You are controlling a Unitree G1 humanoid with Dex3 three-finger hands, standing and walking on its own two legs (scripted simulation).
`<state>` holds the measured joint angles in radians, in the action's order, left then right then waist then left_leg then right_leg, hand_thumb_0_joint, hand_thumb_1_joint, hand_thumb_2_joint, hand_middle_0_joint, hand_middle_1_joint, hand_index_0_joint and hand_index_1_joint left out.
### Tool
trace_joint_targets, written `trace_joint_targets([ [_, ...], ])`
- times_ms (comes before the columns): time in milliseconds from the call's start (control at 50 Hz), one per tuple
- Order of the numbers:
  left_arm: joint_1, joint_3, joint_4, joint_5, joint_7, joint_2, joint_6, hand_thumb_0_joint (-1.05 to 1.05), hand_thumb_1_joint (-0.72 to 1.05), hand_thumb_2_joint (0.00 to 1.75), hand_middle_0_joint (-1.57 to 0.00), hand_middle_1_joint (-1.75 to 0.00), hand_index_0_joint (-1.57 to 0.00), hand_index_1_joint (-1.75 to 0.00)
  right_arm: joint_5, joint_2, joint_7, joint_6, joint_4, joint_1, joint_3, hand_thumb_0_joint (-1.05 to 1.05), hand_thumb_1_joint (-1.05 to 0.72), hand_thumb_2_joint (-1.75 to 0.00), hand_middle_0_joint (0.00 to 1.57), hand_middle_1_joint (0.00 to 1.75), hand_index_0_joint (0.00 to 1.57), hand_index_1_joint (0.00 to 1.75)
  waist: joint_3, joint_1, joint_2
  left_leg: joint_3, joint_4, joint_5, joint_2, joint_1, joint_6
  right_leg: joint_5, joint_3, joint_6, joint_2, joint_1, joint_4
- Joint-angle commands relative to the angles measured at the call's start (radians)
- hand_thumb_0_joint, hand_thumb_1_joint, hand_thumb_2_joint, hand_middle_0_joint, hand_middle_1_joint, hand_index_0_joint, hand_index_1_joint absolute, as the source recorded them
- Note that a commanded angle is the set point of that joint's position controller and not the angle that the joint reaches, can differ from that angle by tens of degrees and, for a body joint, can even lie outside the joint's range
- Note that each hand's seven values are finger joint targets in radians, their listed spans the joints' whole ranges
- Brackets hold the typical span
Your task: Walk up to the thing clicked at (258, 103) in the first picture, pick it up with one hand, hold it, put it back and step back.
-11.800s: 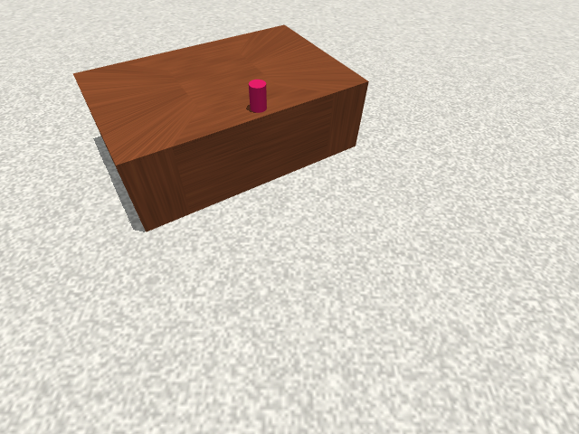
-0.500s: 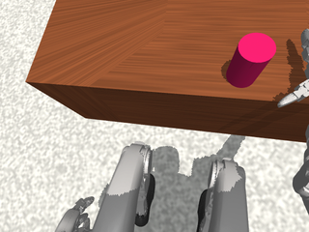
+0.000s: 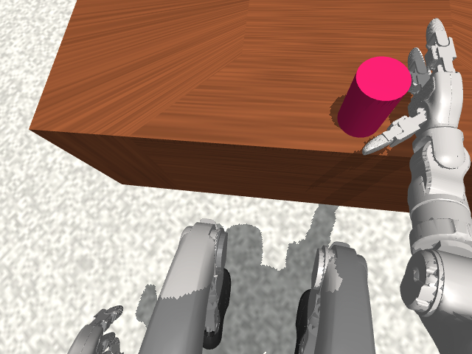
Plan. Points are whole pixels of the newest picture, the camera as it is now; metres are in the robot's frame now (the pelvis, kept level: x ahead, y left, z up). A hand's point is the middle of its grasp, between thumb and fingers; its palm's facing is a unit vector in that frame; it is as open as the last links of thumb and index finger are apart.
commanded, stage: close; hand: right
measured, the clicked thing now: (369, 100) +0.52 -0.14 -0.01
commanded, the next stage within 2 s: settle in 0.74 s
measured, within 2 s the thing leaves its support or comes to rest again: leaves its support in 1.08 s
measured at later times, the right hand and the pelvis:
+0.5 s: hand (377, 93) +0.52 -0.14 +0.02, palm faces -0.03 +1.00 -0.01, open 13.3 cm; pelvis +0.00 +0.00 +0.00, yaw -1 degrees
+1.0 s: hand (373, 86) +0.53 -0.13 +0.02, palm faces -0.02 +1.00 -0.03, open 10.2 cm; pelvis +0.00 +0.00 +0.00, yaw -1 degrees
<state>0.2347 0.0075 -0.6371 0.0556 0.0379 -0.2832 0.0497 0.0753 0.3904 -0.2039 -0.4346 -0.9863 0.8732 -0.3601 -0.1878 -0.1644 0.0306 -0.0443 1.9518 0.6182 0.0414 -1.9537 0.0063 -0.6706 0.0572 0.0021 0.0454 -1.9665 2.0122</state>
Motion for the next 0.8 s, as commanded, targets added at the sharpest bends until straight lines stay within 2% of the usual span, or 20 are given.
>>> trace_joint_targets([
  [0,0.144,-0.081,0.051,-0.002,-0.014,-0.179,0.015,0.0,0.9,0.9,-0.19,-0.29,-0.19,-0.29,0.012,0.14,0.017,-0.092,0.243,0.389,0.017,0.0,0.61,-0.03,0.06,0.05,0.06,0.05,-0.604,-0.023,0.092,0.0,-0.226,-0.144,-0.025,0.403,-0.041,0.103,-0.019,-0.036,-0.033,0.363,-0.245],
  [40,0.145,-0.08,0.042,0.0,-0.011,-0.181,0.013,0.0,0.85,0.95,-0.2,-0.29,-0.17,-0.32,0.01,0.137,0.024,-0.099,0.243,0.373,0.017,0.0,0.59,-0.01,0.07,0.03,0.06,0.03,-0.627,-0.009,0.125,-0.005,-0.202,-0.199,-0.022,0.397,-0.044,0.17,-0.016,-0.027,-0.034,0.415,-0.247],
  [80,0.157,-0.088,0.045,0.004,-0.009,-0.185,0.006,0.0,0.85,0.94,-0.2,-0.29,-0.17,-0.32,-0.005,0.157,0.034,-0.106,0.311,0.418,0.016,0.0,0.61,-0.01,0.13,0.07,0.13,0.07,-0.703,0.004,0.161,-0.007,-0.191,-0.237,-0.022,0.409,-0.047,0.23,-0.012,-0.02,-0.031,0.485,-0.25],
  [100,0.152,-0.086,0.041,0.004,-0.008,-0.183,0.001,0.0,0.85,0.94,-0.19,-0.29,-0.17,-0.32,-0.005,0.102,0.036,-0.096,0.233,0.365,0.041,0.0,0.61,-0.03,0.17,0.1,0.17,0.1,-0.672,-0.015,0.148,-0.014,-0.188,-0.256,-0.021,0.396,-0.046,0.257,-0.009,-0.018,-0.031,0.503,-0.245],
  [120,0.152,-0.09,0.048,0.005,-0.006,-0.183,-0.003,0.0,0.88,0.92,-0.19,-0.3,-0.18,-0.31,0.003,0.087,0.041,-0.098,0.297,0.399,0.045,0.0,0.56,-0.02,0.25,0.15,0.25,0.15,-0.683,-0.016,0.151,-0.014,-0.194,-0.257,-0.021,0.395,-0.047,0.258,-0.006,-0.018,-0.031,0.512,-0.25],
  [180,0.148,-0.092,0.048,0.005,-0.004,-0.183,-0.009,0.0,0.88,0.92,-0.19,-0.29,-0.18,-0.31,-0.008,0.106,0.05,-0.093,0.259,0.382,0.04,0.0,0.56,-0.07,0.47,0.25,0.47,0.25,-0.665,-0.013,0.125,-0.007,-0.199,-0.258,-0.017,0.425,-0.044,0.243,-0.012,-0.022,-0.034,0.466,-0.247],
  [280,0.136,-0.092,0.06,0.002,0.0,-0.178,-0.018,0.0,0.89,0.91,-0.19,-0.29,-0.18,-0.3,-0.007,0.098,0.063,-0.088,0.256,0.392,0.034,0.0,0.48,-0.12,0.68,0.38,0.67,0.38,-0.682,-0.013,0.077,-0.002,-0.207,-0.235,-0.017,0.447,-0.04,0.21,-0.018,-0.028,-0.04,0.436,-0.244],
  [320,0.131,-0.091,0.06,0.001,-0.001,-0.179,-0.022,0.0,0.9,0.91,-0.19,-0.29,-0.18,-0.3,-0.009,0.092,0.072,-0.086,0.221,0.386,0.035,0.0,0.43,-0.18,0.76,0.45,0.75,0.45,-0.626,-0.013,0.065,-0.003,-0.215,-0.188,-0.018,0.419,-0.041,0.159,-0.018,-0.03,-0.041,0.401,-0.255],
  [360,0.122,-0.09,0.063,0.001,-0.001,-0.172,-0.021,0.0,0.9,0.91,-0.19,-0.29,-0.18,-0.3,-0.012,0.093,0.073,-0.093,0.26,0.417,0.053,0.0,0.38,-0.23,0.82,0.51,0.81,0.51,-0.635,-0.011,0.073,0.007,-0.235,-0.154,-0.017,0.437,-0.039,0.116,-0.024,-0.032,-0.043,0.391,-0.263],
  [380,0.122,-0.089,0.064,-0.001,-0.002,-0.174,-0.02,0.0,0.9,0.9,-0.19,-0.29,-0.19,-0.29,-0.009,0.079,0.075,-0.087,0.216,0.404,0.049,0.0,0.36,-0.24,0.87,0.54,0.86,0.54,-0.628,-0.021,0.042,0.003,-0.235,-0.155,-0.017,0.431,-0.037,0.118,-0.023,-0.034,-0.041,0.396,-0.256],
  [440,0.119,-0.087,0.074,-0.001,-0.003,-0.168,-0.02,0.0,0.9,0.9,-0.19,-0.29,-0.19,-0.29,-0.008,0.084,0.079,-0.085,0.224,0.386,0.054,0.0,0.29,-0.3,0.93,0.6,0.91,0.6,-0.646,-0.014,0.032,0.015,-0.24,-0.18,-0.016,0.47,-0.034,0.138,-0.032,-0.037,-0.041,0.379,-0.243],
  [480,0.126,-0.086,0.069,0.001,-0.002,-0.166,-0.023,0.0,0.9,0.9,-0.19,-0.29,-0.18,-0.29,-0.009,0.103,0.086,-0.09,0.264,0.43,0.047,0.0,0.24,-0.37,0.98,0.66,0.97,0.66,-0.659,-0.005,0.055,0.017,-0.24,-0.182,-0.016,0.482,-0.036,0.14,-0.033,-0.034,-0.041,0.377,-0.249],
  [520,0.127,-0.084,0.073,0.001,-0.003,-0.158,-0.023,0.0,0.9,0.89,-0.19,-0.28,-0.18,-0.29,-0.009,0.066,0.092,-0.086,0.214,0.402,0.059,0.0,0.16,-0.43,1.04,0.72,1.02,0.72,-0.646,-0.019,0.019,0.016,-0.241,-0.197,-0.017,0.485,-0.033,0.152,-0.031,-0.037,-0.04,0.363,-0.239],
  [560,0.126,-0.082,0.065,0.004,-0.003,-0.162,-0.024,0.0,0.9,0.89,-0.19,-0.28,-0.19,-0.28,-0.017,0.093,0.101,-0.092,0.23,0.442,0.053,0.0,0.08,-0.49,1.09,0.78,1.07,0.79,-0.642,-0.01,0.064,0.014,-0.226,-0.192,-0.018,0.449,-0.038,0.154,-0.03,-0.032,-0.039,0.385,-0.243],
  [620,0.137,-0.084,0.058,0.008,-0.005,-0.165,-0.027,0.0,0.9,0.89,-0.19,-0.29,-0.19,-0.29,-0.025,0.071,0.111,-0.09,0.199,0.478,0.075,0.0,-0.03,-0.65,1.17,0.94,1.16,0.94,-0.629,-0.032,0.072,0.008,-0.227,-0.174,-0.02,0.421,-0.041,0.134,-0.025,-0.031,-0.04,0.389,-0.25],
  [640,0.139,-0.083,0.058,0.008,-0.005,-0.168,-0.028,0.0,0.9,0.89,-0.19,-0.29,-0.19,-0.29,-0.026,0.075,0.117,-0.091,0.193,0.472,0.066,0.0,-0.05,-0.73,1.2,1.0,1.2,1.0,-0.617,-0.024,0.071,0.003,-0.229,-0.16,-0.02,0.41,-0.042,0.122,-0.022,-0.029,-0.041,0.392,-0.261],
  [660,0.138,-0.084,0.06,0.007,-0.005,-0.169,-0.029,0.0,0.9,0.9,-0.19,-0.29,-0.19,-0.3,-0.029,0.066,0.117,-0.089,0.204,0.477,0.079,0.0,-0.08,-0.8,1.22,1.05,1.22,1.05,-0.615,-0.028,0.085,-0.001,-0.235,-0.143,-0.021,0.395,-0.043,0.105,-0.017,-0.028,-0.04,0.409,-0.275],
  [720,0.137,-0.083,0.056,0.008,-0.003,-0.174,-0.029,0.0,0.9,0.9,-0.19,-0.29,-0.19,-0.3,-0.035,0.067,0.13,-0.093,0.176,0.517,0.087,0.0,-0.1,-0.9,1.25,1.14,1.26,1.14,-0.599,-0.035,0.095,-0.008,-0.224,-0.126,-0.02,0.362,-0.045,0.085,-0.006,-0.024,-0.04,0.42,-0.284],
  [740,0.137,-0.085,0.06,0.009,-0.004,-0.174,-0.028,0.0,0.89,0.9,-0.19,-0.29,-0.18,-0.3,-0.034,0.084,0.134,-0.095,0.197,0.534,0.081,0.0,-0.1,-0.92,1.27,1.16,1.28,1.16,-0.617,-0.028,0.095,-0.004,-0.23,-0.116,-0.021,0.375,-0.046,0.074,-0.011,-0.025,-0.041,0.41,-0.282],
  [780,0.149,-0.083,0.052,0.01,-0.005,-0.173,-0.031,0.0,0.9,0.89,-0.19,-0.29,-0.19,-0.3,-0.034,0.057,0.137,-0.094,0.162,0.533,0.094,0.0,-0.11,-0.97,1.29,1.2,1.3,1.2,-0.614,-0.041,0.089,-0.008,-0.227,-0.125,-0.021,0.369,-0.046,0.085,-0.008,-0.024,-0.041,0.419,-0.28],
])
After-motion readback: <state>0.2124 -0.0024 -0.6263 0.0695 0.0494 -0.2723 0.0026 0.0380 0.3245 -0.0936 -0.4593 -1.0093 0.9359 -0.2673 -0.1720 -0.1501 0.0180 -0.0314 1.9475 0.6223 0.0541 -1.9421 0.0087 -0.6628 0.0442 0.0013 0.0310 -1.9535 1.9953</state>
